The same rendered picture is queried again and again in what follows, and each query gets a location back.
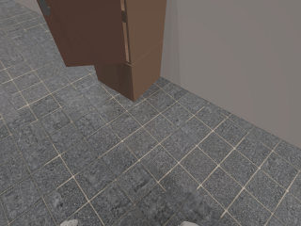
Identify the handle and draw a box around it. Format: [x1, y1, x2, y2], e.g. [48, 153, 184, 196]
[38, 0, 51, 16]

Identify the cupboard door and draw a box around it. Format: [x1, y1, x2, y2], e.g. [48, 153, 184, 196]
[37, 0, 127, 67]

